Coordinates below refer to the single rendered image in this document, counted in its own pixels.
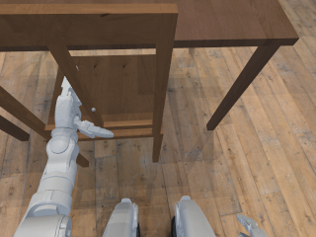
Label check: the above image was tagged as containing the robot left forearm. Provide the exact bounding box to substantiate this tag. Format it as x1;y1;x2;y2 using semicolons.
13;127;79;237

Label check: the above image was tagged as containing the right robot thigh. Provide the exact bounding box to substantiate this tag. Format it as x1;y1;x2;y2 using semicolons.
174;199;216;237

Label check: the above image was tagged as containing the left robot hand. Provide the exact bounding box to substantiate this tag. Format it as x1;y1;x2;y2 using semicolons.
54;66;114;138

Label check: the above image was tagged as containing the right robot hand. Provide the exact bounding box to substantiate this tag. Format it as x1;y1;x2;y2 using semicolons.
236;213;268;237

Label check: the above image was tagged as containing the right robot shin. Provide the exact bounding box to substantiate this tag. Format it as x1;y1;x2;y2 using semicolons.
176;196;191;237

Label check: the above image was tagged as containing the chair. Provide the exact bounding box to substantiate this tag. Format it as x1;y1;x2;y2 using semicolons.
0;3;179;168

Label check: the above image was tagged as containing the table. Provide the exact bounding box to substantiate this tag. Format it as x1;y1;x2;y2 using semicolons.
0;0;300;141

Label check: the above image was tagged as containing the left robot upper arm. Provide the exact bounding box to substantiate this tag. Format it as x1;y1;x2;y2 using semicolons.
16;214;72;237

